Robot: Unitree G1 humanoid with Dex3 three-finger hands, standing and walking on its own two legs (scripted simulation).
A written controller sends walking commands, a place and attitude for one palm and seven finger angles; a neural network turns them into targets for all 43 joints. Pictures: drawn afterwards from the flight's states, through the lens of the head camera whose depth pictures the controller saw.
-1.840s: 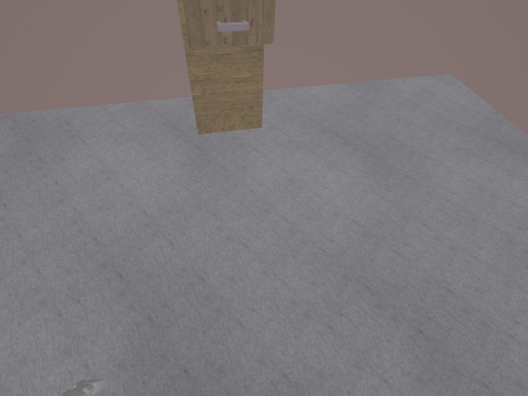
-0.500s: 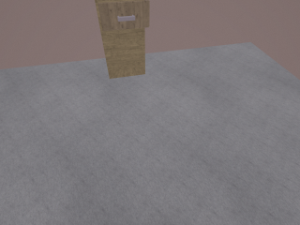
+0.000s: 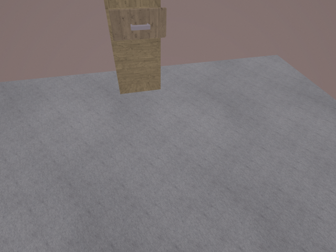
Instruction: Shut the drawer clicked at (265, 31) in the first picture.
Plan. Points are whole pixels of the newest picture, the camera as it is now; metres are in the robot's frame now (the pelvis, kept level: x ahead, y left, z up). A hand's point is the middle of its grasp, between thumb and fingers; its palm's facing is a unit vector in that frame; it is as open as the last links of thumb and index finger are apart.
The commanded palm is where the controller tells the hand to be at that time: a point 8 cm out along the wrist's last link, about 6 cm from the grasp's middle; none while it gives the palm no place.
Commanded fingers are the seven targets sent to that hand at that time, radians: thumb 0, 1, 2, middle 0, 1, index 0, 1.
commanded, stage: walk to a spot facing it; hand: left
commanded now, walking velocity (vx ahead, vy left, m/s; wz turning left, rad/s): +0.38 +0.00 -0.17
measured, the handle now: (140, 26) +1.41 +0.27 -0.02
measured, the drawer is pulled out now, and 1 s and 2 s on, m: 0.29 0.29 0.29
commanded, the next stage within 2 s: turn to face it in 1.90 s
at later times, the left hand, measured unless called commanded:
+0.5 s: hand out of the picture +0.15 +0.15 -0.18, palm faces -0.02 -0.99 -0.16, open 7.3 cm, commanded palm none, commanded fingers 0.00 0.90 0.90 -0.20 -0.30 -0.20 -0.30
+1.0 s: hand (118, 161) +0.46 +0.22 -0.17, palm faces -0.10 -0.98 -0.15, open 7.3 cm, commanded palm none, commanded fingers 0.00 0.90 0.90 -0.20 -0.30 -0.20 -0.30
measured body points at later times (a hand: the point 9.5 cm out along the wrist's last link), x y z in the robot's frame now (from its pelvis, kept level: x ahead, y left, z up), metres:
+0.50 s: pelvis +0.16 -0.02 +0.00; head +0.17 -0.01 +0.45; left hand +0.16 +0.20 -0.16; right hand +0.15 -0.25 -0.15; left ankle +0.20 +0.11 -0.68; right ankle +0.11 -0.12 -0.74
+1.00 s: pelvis +0.38 +0.04 +0.01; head +0.40 +0.06 +0.46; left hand +0.47 +0.27 -0.15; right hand +0.32 -0.18 -0.14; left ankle +0.37 +0.10 -0.74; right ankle +0.43 -0.12 -0.66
